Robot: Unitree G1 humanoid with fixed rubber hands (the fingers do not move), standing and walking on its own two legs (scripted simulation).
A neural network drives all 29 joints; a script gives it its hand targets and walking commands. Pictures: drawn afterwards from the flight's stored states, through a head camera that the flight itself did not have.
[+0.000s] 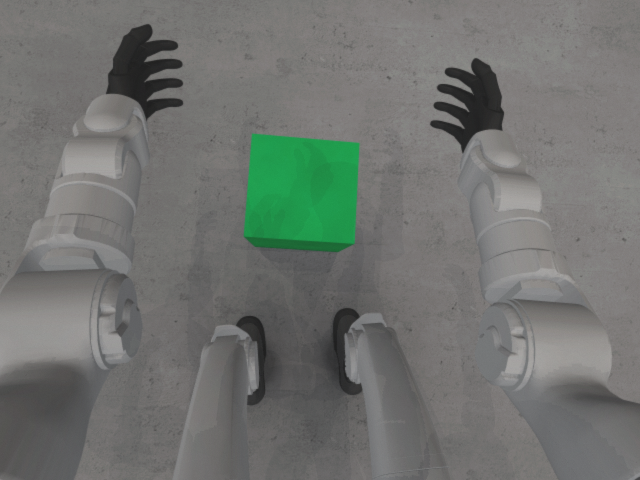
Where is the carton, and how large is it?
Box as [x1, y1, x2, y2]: [244, 134, 358, 251]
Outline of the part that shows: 252,134 244,236 255,246 338,251 354,243 358,143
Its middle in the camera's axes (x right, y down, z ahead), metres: -0.05 -0.08 +0.87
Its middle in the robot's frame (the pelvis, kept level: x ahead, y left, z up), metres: +0.50 -0.03 -0.51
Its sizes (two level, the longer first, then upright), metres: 0.210 0.200 0.250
